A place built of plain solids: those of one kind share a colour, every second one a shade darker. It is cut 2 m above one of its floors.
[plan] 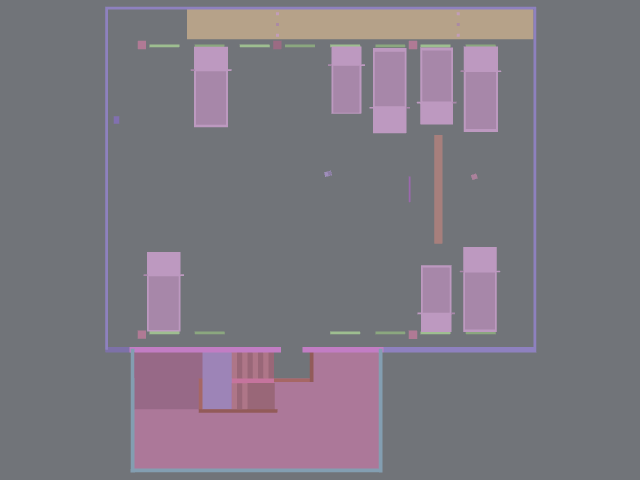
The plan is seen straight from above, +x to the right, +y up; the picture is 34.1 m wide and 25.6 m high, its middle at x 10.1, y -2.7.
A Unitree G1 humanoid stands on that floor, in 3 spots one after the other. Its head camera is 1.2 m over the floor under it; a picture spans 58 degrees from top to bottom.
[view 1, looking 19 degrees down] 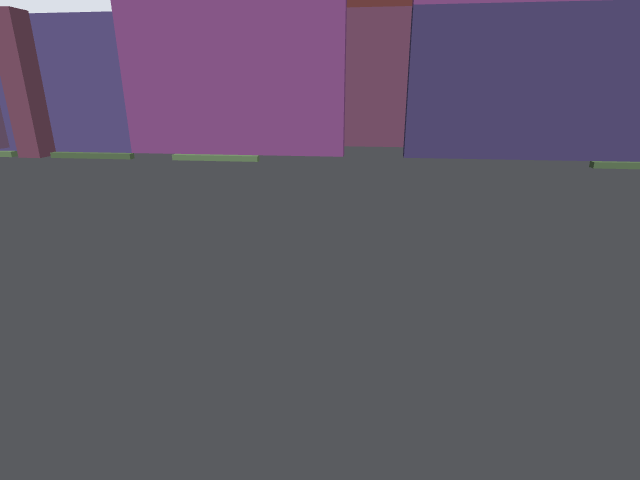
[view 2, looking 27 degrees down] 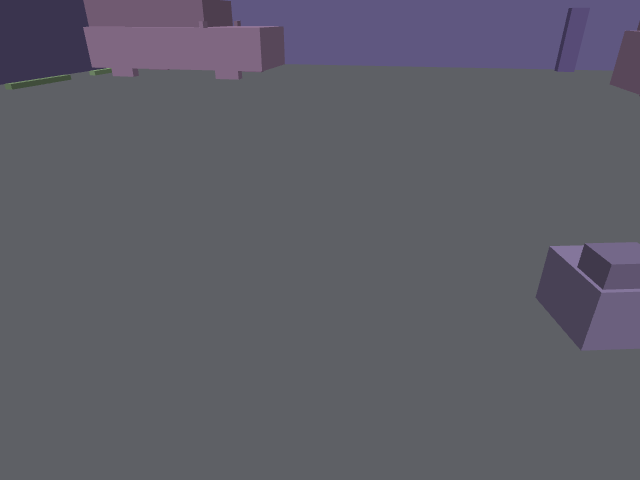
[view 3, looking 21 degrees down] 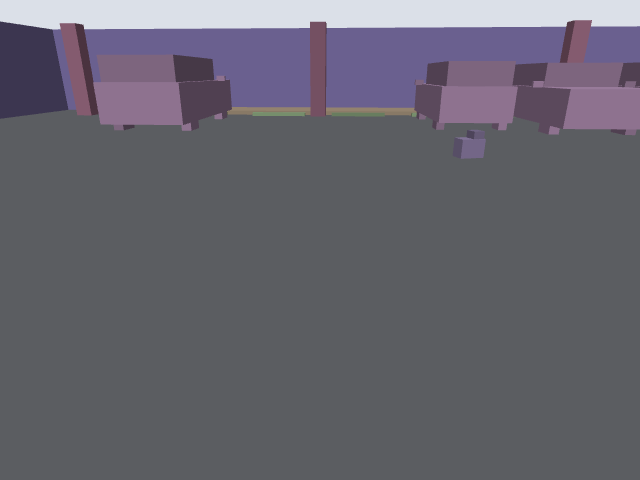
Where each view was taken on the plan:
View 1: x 8.59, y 0.00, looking -83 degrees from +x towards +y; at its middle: ground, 3.69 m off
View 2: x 12.30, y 0.00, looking -168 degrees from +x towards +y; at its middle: ground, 2.64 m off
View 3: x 8.60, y -6.00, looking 93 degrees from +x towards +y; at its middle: ground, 3.35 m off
